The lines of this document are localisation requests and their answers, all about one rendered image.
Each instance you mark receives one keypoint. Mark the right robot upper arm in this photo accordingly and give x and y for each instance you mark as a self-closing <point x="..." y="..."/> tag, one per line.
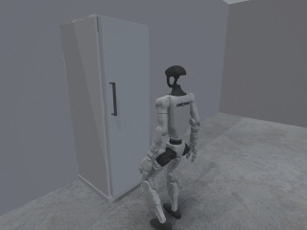
<point x="195" y="119"/>

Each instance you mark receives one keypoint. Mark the left robot upper arm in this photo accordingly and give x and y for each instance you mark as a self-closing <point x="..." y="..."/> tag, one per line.
<point x="162" y="105"/>

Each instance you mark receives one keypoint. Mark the robot left thigh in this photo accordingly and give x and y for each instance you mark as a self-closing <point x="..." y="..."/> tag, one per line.
<point x="162" y="158"/>

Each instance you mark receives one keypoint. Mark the handle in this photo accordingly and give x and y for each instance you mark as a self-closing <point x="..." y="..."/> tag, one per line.
<point x="114" y="98"/>

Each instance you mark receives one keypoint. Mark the robot left hand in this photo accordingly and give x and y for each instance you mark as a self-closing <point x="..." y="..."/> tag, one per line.
<point x="147" y="166"/>

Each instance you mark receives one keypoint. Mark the left robot forearm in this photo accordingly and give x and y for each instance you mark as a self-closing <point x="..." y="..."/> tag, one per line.
<point x="155" y="147"/>

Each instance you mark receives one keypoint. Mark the fridge door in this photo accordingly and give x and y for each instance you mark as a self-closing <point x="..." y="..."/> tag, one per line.
<point x="125" y="60"/>

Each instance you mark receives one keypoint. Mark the right robot forearm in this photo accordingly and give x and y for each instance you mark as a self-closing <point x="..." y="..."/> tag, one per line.
<point x="194" y="134"/>

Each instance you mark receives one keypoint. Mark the robot torso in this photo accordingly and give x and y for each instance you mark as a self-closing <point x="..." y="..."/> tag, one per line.
<point x="178" y="118"/>

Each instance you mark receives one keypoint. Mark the robot right hand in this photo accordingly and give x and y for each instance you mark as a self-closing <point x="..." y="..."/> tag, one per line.
<point x="193" y="149"/>

